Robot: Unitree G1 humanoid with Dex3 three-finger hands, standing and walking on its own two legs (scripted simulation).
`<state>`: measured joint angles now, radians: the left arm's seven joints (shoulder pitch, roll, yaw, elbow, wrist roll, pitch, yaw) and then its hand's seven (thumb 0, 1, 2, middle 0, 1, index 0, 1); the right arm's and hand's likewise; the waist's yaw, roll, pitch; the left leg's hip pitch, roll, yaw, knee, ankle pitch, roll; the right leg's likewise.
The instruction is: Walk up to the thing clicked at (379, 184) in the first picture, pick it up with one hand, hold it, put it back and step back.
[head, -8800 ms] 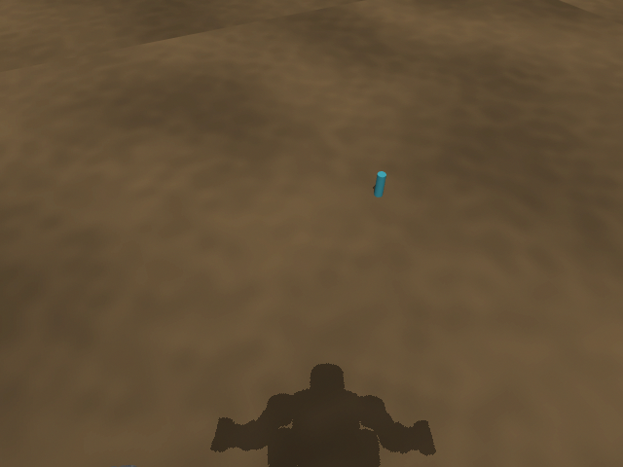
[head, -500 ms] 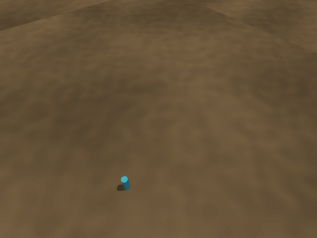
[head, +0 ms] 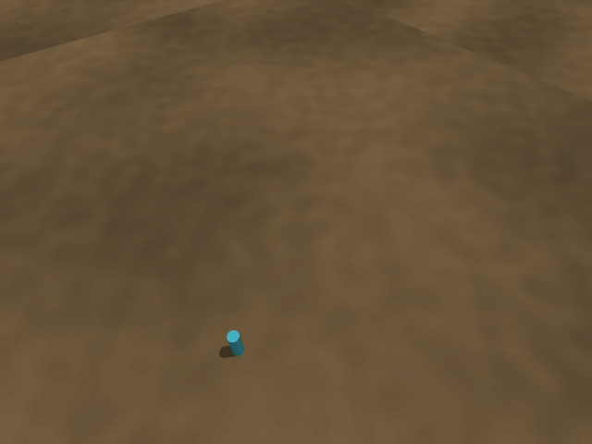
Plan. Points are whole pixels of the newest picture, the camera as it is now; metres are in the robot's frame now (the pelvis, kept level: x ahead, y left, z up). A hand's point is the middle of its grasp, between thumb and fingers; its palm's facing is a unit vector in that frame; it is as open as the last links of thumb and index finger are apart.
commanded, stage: stand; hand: left
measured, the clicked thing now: (235, 343) +0.50 +0.24 -0.72
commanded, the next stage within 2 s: walk up in 0.72 s
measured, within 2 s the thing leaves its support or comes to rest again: neither
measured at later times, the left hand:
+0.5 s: hand out of the picture +0.07 +0.25 -0.15, palm faces -0.03 -0.94 -0.35, open 7.3 cm
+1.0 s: hand out of the picture +0.08 +0.26 -0.17, palm faces +0.01 -0.93 -0.37, open 7.3 cm
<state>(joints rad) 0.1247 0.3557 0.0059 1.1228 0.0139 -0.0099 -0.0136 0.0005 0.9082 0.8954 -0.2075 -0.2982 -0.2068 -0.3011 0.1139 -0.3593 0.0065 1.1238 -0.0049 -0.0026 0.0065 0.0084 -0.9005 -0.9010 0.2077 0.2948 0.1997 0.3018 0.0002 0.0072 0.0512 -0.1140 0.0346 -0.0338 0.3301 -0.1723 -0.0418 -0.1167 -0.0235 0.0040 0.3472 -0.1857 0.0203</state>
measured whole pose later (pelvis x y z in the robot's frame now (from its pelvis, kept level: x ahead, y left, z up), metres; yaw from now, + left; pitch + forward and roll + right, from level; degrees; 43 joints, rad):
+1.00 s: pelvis +0.04 -0.02 -0.02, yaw +0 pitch -3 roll +1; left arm 0.24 0.39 0.08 1.04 0.04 0.00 -0.04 0.00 0.91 0.90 -0.21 -0.30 -0.21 -0.30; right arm 0.27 -0.37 -0.05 1.02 -0.03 -0.02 0.02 0.01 -0.90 -0.90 0.21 0.29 0.20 0.30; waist 0.00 -0.01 0.03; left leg -0.14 0.04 -0.05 0.53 -0.35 -0.04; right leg -0.16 0.00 0.01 0.58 -0.38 -0.03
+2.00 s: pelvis +0.08 -0.03 -0.02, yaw +2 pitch -1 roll +1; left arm 0.22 0.34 0.06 0.80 0.05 -0.02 0.01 0.00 0.90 0.90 -0.21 -0.30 -0.21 -0.30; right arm 0.27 -0.42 -0.05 0.91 0.00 0.07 0.00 0.01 -0.90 -0.90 0.21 0.29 0.20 0.30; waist 0.02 0.06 0.12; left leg -0.30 -0.01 -0.10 0.84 -0.51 -0.03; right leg -0.30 -0.05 -0.09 0.62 -0.30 -0.03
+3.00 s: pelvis +0.11 -0.01 +0.00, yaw +1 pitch -3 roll +0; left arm 0.10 0.36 0.00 1.08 0.01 -0.04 0.00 0.00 0.91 0.90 -0.21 -0.30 -0.21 -0.30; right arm 0.09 -0.36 -0.01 1.07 0.00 0.01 0.01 0.01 -0.90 -0.90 0.21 0.29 0.20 0.30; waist 0.00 0.00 0.06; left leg -0.11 0.01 0.04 0.41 -0.25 0.00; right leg -0.14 -0.04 0.02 0.41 -0.23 0.04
